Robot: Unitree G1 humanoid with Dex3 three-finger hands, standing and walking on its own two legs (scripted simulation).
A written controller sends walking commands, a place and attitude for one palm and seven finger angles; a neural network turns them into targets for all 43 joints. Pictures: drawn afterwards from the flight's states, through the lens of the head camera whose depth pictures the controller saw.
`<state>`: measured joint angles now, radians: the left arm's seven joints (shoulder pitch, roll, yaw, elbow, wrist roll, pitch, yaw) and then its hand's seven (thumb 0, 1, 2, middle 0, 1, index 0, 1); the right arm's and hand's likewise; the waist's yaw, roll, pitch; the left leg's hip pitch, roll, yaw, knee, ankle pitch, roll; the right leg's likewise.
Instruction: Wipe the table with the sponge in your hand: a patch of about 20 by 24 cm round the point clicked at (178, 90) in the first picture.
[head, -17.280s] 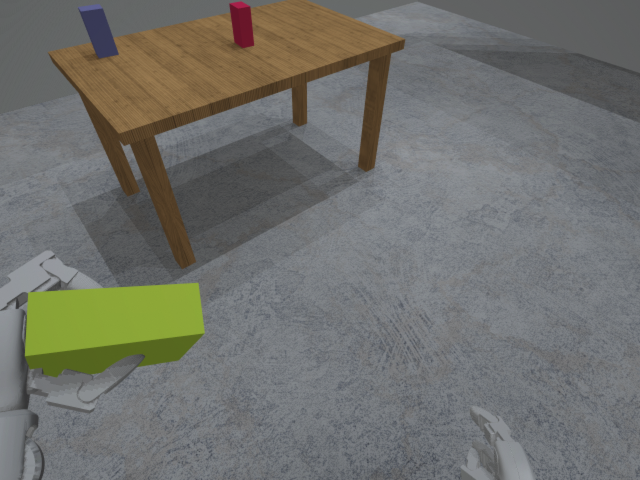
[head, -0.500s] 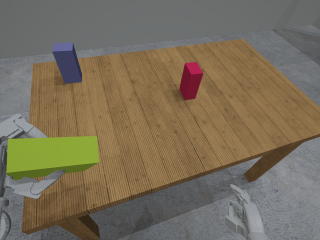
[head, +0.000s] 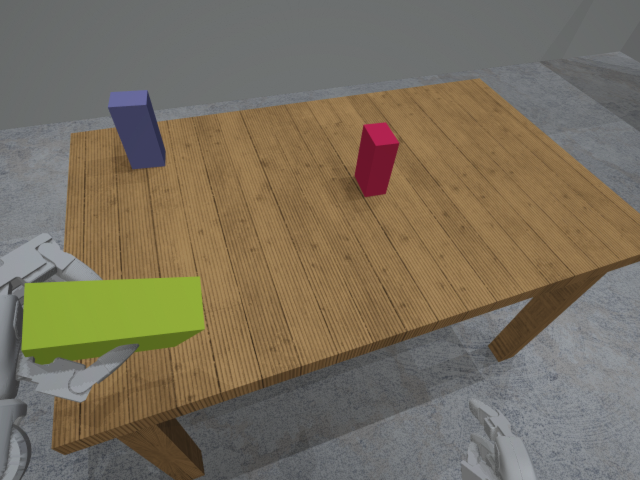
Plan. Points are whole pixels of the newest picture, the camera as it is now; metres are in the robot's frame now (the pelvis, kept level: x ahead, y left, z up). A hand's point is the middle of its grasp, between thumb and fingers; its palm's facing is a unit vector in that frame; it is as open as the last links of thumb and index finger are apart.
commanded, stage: shuffle to correct the standing spot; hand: left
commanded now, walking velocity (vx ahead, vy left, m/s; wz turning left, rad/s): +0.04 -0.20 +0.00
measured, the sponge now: (141, 319) +0.24 +0.20 +0.13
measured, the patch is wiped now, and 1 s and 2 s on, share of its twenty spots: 0.00 0.00 0.00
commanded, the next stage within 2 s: come to a stop and stand still in 0.54 s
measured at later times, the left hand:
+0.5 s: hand (141, 296) +0.24 +0.20 +0.16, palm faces +0.31 -0.87 -0.39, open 9.1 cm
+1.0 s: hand (108, 286) +0.24 +0.22 +0.17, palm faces +0.39 -0.78 -0.49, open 9.1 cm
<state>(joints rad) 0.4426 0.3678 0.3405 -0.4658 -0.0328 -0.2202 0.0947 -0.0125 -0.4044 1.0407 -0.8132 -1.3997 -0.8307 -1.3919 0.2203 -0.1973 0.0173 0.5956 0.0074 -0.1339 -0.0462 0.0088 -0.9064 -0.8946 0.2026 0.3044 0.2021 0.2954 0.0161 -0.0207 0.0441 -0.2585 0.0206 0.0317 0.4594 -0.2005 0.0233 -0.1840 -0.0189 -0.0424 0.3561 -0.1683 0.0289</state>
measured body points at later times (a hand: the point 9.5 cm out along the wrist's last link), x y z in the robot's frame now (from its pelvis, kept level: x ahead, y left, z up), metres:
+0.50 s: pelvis +0.02 -0.04 +0.00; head +0.05 -0.02 +0.44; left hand +0.22 +0.24 +0.18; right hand +0.20 -0.27 -0.07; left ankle +0.03 +0.10 -0.74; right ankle +0.01 -0.14 -0.74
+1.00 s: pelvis +0.01 -0.05 +0.00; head +0.04 -0.04 +0.45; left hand +0.22 +0.26 +0.20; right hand +0.19 -0.28 -0.08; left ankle +0.03 +0.10 -0.74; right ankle +0.01 -0.14 -0.74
